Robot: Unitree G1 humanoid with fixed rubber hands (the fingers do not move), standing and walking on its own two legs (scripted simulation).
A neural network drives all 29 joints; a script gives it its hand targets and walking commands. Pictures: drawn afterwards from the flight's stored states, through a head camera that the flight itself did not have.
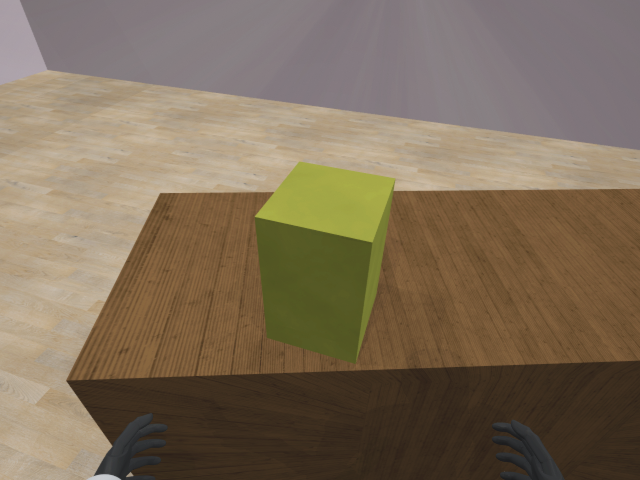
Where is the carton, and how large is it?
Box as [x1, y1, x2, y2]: [255, 161, 395, 363]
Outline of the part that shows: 299,161 255,216 267,337 355,363 376,293 395,178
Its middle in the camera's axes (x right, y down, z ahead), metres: +0.01 +0.03 +0.65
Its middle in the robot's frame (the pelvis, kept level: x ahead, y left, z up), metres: +0.47 +0.00 +0.04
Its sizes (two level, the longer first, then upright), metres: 0.172 0.163 0.264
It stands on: a pedestal, 0.65 m high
